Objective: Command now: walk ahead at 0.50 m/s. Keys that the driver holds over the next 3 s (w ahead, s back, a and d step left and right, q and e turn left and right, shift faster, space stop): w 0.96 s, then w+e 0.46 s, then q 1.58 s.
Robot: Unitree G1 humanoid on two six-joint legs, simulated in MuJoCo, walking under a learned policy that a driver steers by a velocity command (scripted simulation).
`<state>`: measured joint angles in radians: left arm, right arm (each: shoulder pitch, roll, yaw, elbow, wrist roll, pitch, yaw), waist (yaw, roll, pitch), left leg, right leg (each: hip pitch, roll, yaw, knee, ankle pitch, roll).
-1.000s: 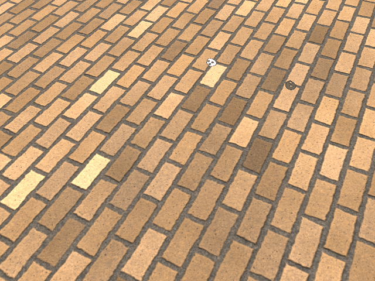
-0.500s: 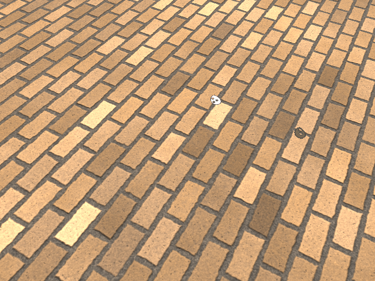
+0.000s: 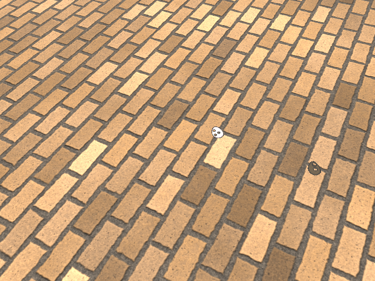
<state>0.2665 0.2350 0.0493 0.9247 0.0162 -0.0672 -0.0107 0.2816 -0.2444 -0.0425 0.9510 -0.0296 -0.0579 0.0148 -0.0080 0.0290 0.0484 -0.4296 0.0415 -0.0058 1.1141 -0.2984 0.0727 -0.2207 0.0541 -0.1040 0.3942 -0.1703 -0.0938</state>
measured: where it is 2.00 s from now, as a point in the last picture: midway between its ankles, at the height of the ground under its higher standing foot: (199, 178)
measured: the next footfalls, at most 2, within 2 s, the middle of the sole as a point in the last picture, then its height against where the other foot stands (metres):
left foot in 0.36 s outside the picture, level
right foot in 0.94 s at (217, 233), level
